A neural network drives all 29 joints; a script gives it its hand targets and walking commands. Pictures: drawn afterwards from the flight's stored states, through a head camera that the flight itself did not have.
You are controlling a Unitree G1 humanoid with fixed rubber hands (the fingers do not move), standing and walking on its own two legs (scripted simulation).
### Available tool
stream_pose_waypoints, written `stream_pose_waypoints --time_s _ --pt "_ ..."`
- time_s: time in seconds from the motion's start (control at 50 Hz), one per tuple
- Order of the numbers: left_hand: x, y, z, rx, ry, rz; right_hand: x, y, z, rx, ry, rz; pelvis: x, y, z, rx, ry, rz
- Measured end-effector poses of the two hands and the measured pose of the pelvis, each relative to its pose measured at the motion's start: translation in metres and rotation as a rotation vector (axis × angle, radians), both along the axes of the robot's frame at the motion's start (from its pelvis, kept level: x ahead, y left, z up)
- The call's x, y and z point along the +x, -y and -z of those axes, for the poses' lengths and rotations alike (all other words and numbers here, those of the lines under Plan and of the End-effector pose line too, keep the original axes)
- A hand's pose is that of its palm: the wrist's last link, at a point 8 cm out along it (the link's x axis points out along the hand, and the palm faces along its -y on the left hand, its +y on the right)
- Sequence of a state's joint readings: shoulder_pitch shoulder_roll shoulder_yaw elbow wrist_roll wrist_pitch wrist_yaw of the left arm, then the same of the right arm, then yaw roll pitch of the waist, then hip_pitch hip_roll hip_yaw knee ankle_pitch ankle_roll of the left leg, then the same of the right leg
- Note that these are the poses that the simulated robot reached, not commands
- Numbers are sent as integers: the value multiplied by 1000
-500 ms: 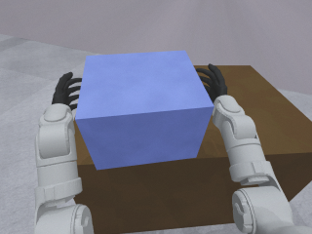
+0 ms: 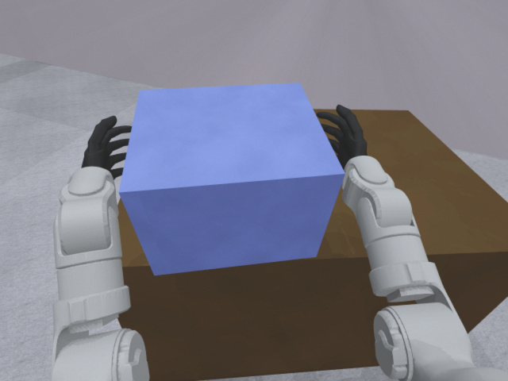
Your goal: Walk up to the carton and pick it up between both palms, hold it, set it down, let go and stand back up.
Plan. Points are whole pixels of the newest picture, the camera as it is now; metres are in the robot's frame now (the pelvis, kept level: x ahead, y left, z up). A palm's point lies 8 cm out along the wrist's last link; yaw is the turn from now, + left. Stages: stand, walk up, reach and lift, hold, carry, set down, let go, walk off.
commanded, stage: hold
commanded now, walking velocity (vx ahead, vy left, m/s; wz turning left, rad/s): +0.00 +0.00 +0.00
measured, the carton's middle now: (229, 175) +0.40 +0.01 +0.16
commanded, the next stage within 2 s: none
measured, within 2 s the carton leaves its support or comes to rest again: neither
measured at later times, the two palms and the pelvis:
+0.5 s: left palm (101, 173) +0.35 +0.20 +0.21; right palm (351, 158) +0.36 -0.17 +0.22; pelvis +0.00 +0.00 +0.00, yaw +0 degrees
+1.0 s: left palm (102, 173) +0.35 +0.19 +0.21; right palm (351, 156) +0.36 -0.17 +0.22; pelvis +0.00 +0.00 +0.00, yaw +0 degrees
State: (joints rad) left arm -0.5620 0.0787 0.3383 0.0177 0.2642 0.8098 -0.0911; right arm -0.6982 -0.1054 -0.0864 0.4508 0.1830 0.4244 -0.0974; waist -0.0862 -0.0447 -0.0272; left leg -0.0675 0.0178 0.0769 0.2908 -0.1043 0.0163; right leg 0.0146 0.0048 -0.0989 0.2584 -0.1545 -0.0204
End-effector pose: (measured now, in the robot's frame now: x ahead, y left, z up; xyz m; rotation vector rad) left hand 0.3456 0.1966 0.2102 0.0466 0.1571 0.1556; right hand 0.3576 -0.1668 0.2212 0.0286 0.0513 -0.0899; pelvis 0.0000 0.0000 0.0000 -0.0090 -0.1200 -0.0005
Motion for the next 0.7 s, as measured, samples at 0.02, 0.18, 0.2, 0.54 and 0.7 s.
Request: stream_pose_waypoints --time_s 0.02,0.18,0.2,0.54,0.7 --pt "0 0 0 0 2 1 0 0 0 1 2 1 0 0 0 -1 0 0" --pt "1 2 4 -6 -10 7 -1 2 3 1 -9 8 -1 -3 0 -1 2 3" --pt "1 2 4 -4 -11 8 -2 2 3 0 -10 8 -1 -3 0 -1 2 5" --pt "1 1 4 -5 -12 1 0 1 1 -3 -8 2 -3 -2 0 -1 -3 3" --pt "2 1 3 -6 -7 -3 3 1 0 -4 -3 -3 -3 -1 0 -1 -9 4"
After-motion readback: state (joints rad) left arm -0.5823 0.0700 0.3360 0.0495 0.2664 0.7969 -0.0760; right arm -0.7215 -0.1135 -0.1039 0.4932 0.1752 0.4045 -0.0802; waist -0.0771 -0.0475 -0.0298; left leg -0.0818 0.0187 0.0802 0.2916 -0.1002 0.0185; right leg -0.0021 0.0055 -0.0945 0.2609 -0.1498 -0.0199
